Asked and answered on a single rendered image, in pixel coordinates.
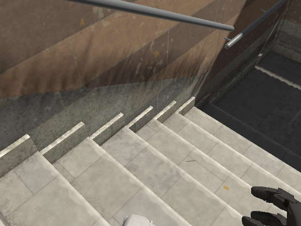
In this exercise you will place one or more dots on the stairs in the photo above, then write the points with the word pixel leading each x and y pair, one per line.
pixel 191 170

